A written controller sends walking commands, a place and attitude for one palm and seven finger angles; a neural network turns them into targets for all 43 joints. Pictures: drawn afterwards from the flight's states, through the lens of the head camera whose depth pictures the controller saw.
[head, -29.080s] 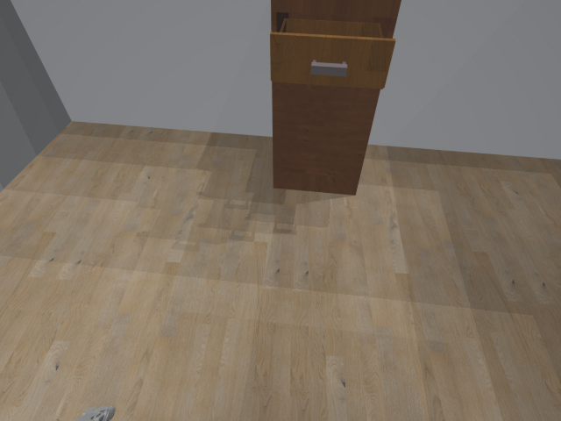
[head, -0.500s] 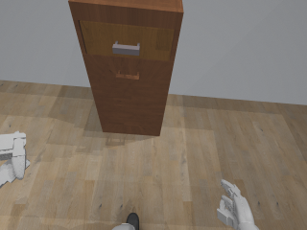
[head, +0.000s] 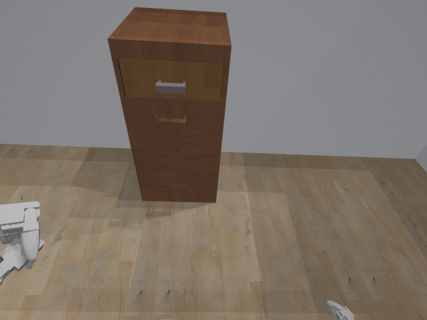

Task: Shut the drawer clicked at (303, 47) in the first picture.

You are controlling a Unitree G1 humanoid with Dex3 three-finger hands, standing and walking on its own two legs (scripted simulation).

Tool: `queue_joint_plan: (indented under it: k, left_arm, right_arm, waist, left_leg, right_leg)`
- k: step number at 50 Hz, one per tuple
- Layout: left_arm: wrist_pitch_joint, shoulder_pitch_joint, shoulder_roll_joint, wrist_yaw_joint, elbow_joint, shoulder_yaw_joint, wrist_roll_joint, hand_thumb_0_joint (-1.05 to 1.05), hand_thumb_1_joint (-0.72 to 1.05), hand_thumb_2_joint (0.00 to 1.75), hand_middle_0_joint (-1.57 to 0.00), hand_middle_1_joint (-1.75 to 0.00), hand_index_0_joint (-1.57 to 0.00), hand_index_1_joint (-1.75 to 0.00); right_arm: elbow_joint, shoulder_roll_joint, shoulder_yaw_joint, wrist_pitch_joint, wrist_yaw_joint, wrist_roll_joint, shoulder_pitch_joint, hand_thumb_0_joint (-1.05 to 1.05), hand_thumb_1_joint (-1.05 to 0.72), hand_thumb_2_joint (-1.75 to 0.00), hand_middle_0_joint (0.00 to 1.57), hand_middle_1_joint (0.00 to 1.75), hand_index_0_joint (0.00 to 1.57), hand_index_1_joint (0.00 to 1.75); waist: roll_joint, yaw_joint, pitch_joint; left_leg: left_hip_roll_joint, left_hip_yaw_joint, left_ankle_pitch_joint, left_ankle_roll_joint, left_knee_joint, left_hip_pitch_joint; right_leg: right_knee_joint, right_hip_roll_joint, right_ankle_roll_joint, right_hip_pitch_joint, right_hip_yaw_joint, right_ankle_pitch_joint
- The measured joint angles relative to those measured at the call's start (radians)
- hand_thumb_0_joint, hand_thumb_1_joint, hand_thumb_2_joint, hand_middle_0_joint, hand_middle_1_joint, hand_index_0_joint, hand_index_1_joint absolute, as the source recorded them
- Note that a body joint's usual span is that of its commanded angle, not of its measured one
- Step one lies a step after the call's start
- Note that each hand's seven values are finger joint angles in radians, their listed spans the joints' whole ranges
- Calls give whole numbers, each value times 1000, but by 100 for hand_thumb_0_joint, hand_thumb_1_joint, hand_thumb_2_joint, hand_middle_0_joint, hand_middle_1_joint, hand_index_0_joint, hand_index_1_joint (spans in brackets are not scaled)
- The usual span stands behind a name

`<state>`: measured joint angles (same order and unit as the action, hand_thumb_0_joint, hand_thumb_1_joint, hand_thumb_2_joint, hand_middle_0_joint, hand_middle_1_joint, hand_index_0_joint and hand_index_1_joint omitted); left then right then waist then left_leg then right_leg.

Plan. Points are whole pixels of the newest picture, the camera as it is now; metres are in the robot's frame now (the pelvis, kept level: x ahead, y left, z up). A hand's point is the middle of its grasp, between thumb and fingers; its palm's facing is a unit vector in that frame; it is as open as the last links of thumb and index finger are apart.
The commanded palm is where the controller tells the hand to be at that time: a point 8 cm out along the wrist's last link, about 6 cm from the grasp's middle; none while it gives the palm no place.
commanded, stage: stop stepping back and stand still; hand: left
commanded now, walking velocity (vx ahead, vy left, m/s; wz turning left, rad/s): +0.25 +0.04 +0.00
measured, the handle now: (171, 85) +0.93 +0.24 +0.00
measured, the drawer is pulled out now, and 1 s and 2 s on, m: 0.00 0.00 0.00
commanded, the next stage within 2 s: let the arm hang, fingers relaxed in 1.74 s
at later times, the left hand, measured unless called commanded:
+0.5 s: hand (10, 292) +0.11 +0.25 +0.16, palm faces +0.47 -0.74 -0.47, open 3.2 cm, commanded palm +0.05 +0.28 +0.18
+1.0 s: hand (17, 259) +0.15 +0.27 +0.15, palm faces +0.40 -0.79 -0.46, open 3.2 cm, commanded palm +0.09 +0.31 +0.18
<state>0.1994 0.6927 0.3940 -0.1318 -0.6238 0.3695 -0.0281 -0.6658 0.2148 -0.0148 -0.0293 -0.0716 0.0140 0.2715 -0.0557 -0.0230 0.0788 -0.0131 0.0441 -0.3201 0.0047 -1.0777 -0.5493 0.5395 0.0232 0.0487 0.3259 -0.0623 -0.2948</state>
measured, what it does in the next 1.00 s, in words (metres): steps on the spot: left foot, then right foot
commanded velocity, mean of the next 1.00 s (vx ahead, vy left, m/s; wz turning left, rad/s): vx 0.08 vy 0.01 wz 0.00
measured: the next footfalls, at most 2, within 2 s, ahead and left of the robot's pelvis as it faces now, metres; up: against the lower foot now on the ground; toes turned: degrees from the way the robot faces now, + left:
left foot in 0.12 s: -0.01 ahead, +0.15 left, -0.01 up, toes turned +4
right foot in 0.36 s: +0.01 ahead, -0.10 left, -0.01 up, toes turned +3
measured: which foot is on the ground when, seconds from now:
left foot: up 0.00-0.10, down 0.12-0.36, up 0.38-0.60, down 0.62-1.00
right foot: down 0.00-0.10, up 0.12-0.34, down 0.36-1.00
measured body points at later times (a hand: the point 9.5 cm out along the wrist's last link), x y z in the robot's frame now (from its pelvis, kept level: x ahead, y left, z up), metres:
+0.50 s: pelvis -0.05 -0.01 -0.01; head -0.05 -0.02 +0.44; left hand +0.08 +0.29 +0.18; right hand +0.10 -0.24 -0.12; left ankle -0.06 +0.12 -0.68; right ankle -0.03 -0.11 -0.74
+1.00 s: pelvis -0.02 +0.02 +0.00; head +0.01 +0.03 +0.45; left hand +0.12 +0.31 +0.18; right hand +0.17 -0.18 -0.09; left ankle -0.02 +0.13 -0.74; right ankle -0.03 -0.10 -0.74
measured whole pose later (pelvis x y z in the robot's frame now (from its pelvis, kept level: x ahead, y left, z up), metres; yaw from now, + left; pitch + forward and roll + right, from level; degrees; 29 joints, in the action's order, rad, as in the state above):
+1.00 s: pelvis -0.02 +0.02 +0.00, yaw +5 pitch +0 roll +0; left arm 0.22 0.66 0.38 -0.14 -0.58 0.35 -0.04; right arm -0.59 0.17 0.02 -0.08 -0.06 -0.01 0.18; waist -0.01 -0.01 -0.05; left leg 0.03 0.09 -0.25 -0.02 -0.51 -0.26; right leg 0.48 0.01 -0.01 0.19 -0.04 -0.29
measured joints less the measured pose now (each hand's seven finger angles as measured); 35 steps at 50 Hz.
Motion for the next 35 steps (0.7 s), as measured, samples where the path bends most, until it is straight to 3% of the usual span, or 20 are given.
queue_joint_plan:
  k: [3, 6, 8, 11, 13, 17, 18, 20, 22, 24, 28, 31, 35]
  left_arm:
    - [4, -77, -29, -23, 65, -2, 11, 1, 88, 90, -141, -160, -141, -159]
    - [-1, -180, -45, -39, 91, -17, 15, 1, 89, 90, -141, -160, -141, -159]
    - [-3, -218, -31, -38, 107, -9, 27, 1, 89, 90, -141, -160, -141, -160]
    - [6, -156, -9, -22, 82, 6, 28, 1, 89, 90, -141, -160, -141, -160]
    - [19, -100, 1, -16, 39, 8, 26, 1, 89, 90, -141, -160, -141, -159]
    - [48, -12, 39, -19, -16, 32, 21, 1, 89, 90, -141, -160, -141, -159]
    - [50, -7, 59, -22, -21, 45, 20, 1, 89, 90, -141, -160, -141, -159]
    - [53, -54, 35, -12, 17, 29, 19, 1, 89, 90, -141, -160, -141, -159]
    - [45, -96, -6, -2, 74, 7, 17, 1, 88, 90, -141, -160, -141, -159]
    - [38, -102, -39, 0, 114, 2, 13, 1, 88, 90, -141, -160, -141, -159]
    - [37, -66, -63, -12, 104, -10, 11, 1, 89, 90, -141, -160, -141, -159]
    - [53, -61, -47, -18, 37, -29, 14, 1, 89, 90, -141, -160, -141, -159]
    - [71, -102, 5, -22, 12, 3, 16, 1, 88, 90, -141, -160, -141, -159]
  right_arm:
    - [1, 7, 1, -32, -15, -1, 13, 2, -90, -90, 21, 30, 20, 30]
    - [33, 33, -5, -80, -28, 0, 1, 1, -90, -90, 21, 30, 20, 30]
    - [33, 1, -5, -95, -21, 1, -24, 1, -90, -90, 21, 30, 20, 30]
    - [38, -51, 11, -111, 15, -5, -7, 1, -90, -90, 20, 30, 20, 30]
    - [39, -70, 22, -115, 29, -8, 16, 1, -90, -90, 21, 30, 20, 30]
    - [45, -76, 34, -93, 24, 1, 49, 1, -90, -90, 21, 30, 20, 30]
    - [50, -75, 34, -86, 22, -2, 54, 1, -90, -90, 21, 30, 20, 30]
    - [12, -46, 18, -63, 19, -5, 15, 1, -90, -90, 21, 30, 20, 30]
    - [-40, -17, 3, -41, 20, -1, -19, 1, -90, -90, 21, 30, 20, 30]
    - [-58, -1, -7, -30, 18, -5, -31, 2, -90, -90, 21, 30, 20, 30]
    - [-22, 10, -12, -54, 3, -10, -32, 2, -90, -90, 21, 30, 20, 30]
    - [21, 30, -21, -89, -9, -5, -30, 2, -90, -90, 21, 30, 20, 30]
    - [46, 1, -21, -100, -9, -8, -67, 1, -90, -90, 20, 30, 20, 30]
  waist:
    - [-1, -4, 26]
    - [36, 28, -2]
    - [1, 44, -46]
    - [-10, 76, -41]
    - [3, 77, -36]
    - [45, 52, -34]
    - [40, 46, -30]
    - [76, 20, -64]
    - [99, 14, -88]
    - [92, 10, -88]
    - [48, 25, -89]
    - [50, 32, -98]
    - [0, 21, -122]
  left_leg:
    - [43, 12, -52, -32, 240, 166]
    - [61, -27, -104, -65, 513, 305]
    - [33, -24, -39, -36, 480, 290]
    - [32, -33, 11, -24, 505, 295]
    - [45, -43, 33, -17, 536, 298]
    - [76, -54, 1, -4, 483, 255]
    - [69, -52, -56, -18, 412, 210]
    - [62, -84, -112, -27, 179, 114]
    - [45, -82, -72, -20, 10, 52]
    - [37, -46, -22, -16, -27, 33]
    - [46, 21, 15, -31, 256, 130]
    - [57, 15, 62, -40, 509, 242]
    - [37, 35, 64, -16, 500, 248]
  right_leg:
    - [-20, 23, -8, 26, -38, 8]
    - [101, 16, -31, 105, -59, -73]
    - [341, 5, -48, 182, 9, -135]
    - [592, -25, -54, 244, 16, -101]
    - [541, -24, -50, 221, -7, -76]
    - [189, -22, -34, 35, -26, -144]
    - [95, -14, -16, -12, 0, -174]
    - [113, -23, -6, 11, -8, -48]
    - [112, -19, -13, -7, -22, -26]
    - [75, -7, -21, -32, -15, -15]
    - [15, 17, -33, -73, -3, 5]
    - [48, 9, -47, -75, -20, -23]
    - [114, 14, -54, -55, 16, -102]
